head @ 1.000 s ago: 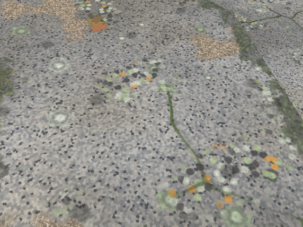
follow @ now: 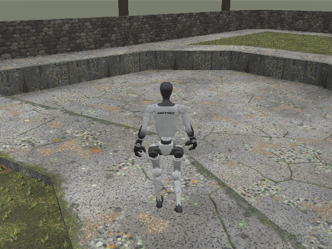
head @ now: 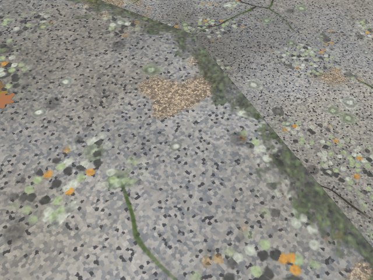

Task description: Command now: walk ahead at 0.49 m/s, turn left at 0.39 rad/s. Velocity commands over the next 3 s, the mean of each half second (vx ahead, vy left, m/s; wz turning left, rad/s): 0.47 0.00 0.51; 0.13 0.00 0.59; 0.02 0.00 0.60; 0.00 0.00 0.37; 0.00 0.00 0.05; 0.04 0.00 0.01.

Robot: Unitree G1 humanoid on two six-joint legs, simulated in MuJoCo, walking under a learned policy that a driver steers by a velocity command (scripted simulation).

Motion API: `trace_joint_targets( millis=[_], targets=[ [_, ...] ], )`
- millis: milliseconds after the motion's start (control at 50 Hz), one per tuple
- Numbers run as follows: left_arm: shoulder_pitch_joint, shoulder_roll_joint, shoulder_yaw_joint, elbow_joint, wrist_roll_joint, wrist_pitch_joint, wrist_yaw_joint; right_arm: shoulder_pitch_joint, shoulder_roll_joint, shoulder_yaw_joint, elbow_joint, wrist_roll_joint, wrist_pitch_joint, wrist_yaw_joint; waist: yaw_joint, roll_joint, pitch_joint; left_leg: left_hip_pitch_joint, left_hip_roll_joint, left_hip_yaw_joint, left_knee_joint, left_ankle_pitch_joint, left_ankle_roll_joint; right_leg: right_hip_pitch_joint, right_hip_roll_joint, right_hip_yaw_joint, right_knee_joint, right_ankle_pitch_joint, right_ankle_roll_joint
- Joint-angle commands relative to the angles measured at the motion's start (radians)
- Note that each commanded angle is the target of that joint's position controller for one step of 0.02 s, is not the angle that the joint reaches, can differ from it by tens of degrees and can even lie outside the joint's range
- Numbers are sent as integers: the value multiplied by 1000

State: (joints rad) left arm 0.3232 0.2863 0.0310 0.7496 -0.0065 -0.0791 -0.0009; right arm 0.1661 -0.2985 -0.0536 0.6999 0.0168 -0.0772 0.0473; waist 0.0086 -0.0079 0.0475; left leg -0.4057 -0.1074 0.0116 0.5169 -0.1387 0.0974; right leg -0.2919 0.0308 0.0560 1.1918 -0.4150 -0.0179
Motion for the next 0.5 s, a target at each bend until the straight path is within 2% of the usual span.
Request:
trace_joint_targets(
  millis=[20,40,80,120,180,220,280,320,340,360,380,400,420,440,460,480,500],
  targets=[
    [-75,143,37,-131,15,-49,1,70,-126,-34,-65,-20,-4,-19,-19,3,-88,336,290,-477,-281,54,206,-351,-103,65,-16,91,12],
    [-55,133,36,-128,20,-41,3,56,-118,-33,-69,-17,-3,-22,1,31,-81,295,273,-449,-297,91,210,-330,-111,58,-60,94,25],
    [-48,111,30,-127,28,-25,8,60,-121,-34,-62,-7,-3,-31,14,49,-63,207,257,-385,-314,160,215,-314,-118,30,-148,103,58],
    [-118,84,18,-150,32,-19,12,80,-149,-43,-52,-4,-1,-42,-5,52,-37,135,225,-325,-323,184,200,-302,-109,8,-282,211,86],
    [-249,55,6,-173,26,-28,6,126,-164,-48,-31,6,12,-55,-58,62,-33,74,166,-270,-296,128,139,-199,-60,-5,-523,451,100],
    [-305,64,10,-184,11,-35,-2,172,-168,-50,-15,11,22,-59,-83,73,-43,93,175,-303,-272,74,122,-151,-30,1,-601,515,102],
    [-329,102,27,-192,0,-44,-10,200,-156,-49,-6,16,35,-63,-77,95,-53,206,210,-400,-187,12,99,-137,-22,42,-690,446,81],
    [-277,126,43,-180,-5,-52,-12,182,-153,-52,-11,11,41,-64,-36,124,-62,240,223,-446,-115,29,77,-64,-25,39,-727,368,44],
    [-200,139,56,-161,1,-54,-9,173,-127,-44,-17,8,42,-61,8,119,-99,225,191,-425,-38,63,53,55,-33,27,-765,377,12],
    [-74,180,72,-150,18,-58,-2,170,-73,-24,-32,-1,37,-55,69,63,-213,147,142,-365,179,11,18,277,-154,125,-743,337,-50],
    [43,258,91,-132,30,-46,4,301,0,-2,-42,5,29,-54,51,-179,-370,-151,1,-215,509,-349,-58,642,-390,475,-750,239,-197],
    [79,238,93,-106,12,-32,-6,316,-61,-5,-61,23,26,-58,52,-305,-375,-349,38,-178,711,-475,-83,662,-485,761,-841,54,-255],
    [14,160,72,-130,14,-28,-4,229,-147,-30,-57,23,33,-63,71,-155,-234,-383,82,-200,790,-393,-101,536,-436,634,-859,107,-217],
    [-52,131,60,-138,22,-21,1,147,-163,-39,-77,8,44,-67,60,-80,-135,-358,109,-164,789,-331,-117,401,-394,453,-850,328,-184],
    [-98,103,50,-137,25,-17,0,120,-157,-44,-87,-5,53,-69,36,-52,-86,-319,129,-151,762,-303,-131,295,-351,324,-847,560,-173],
    [-126,87,45,-129,26,-15,0,128,-143,-49,-92,-6,63,-67,4,-82,-72,-273,155,-143,725,-290,-139,226,-317,232,-850,690,-162],
    [-143,81,44,-119,24,-16,-1,147,-118,-47,-88,0,75,-64,-13,-107,-63,-229,165,-119,688,-281,-145,173,-283,155,-869,732,-154]
  ],
)
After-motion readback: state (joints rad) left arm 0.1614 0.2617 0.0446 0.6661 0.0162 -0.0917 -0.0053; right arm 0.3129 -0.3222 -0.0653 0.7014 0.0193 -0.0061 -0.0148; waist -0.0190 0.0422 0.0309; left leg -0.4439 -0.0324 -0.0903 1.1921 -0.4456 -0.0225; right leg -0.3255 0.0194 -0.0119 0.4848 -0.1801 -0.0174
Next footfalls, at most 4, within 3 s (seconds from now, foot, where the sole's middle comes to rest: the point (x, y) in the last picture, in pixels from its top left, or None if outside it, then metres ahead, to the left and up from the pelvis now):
0.36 right None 0.40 -0.13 -0.76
0.82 left None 0.44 0.16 -0.76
1.22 right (209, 250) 0.56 -0.04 -0.76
1.64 left None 0.33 0.11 -0.76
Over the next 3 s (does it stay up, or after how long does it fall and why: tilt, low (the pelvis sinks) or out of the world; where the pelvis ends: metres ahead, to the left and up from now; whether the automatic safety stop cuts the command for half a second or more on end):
stays up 0.43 0.03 0.01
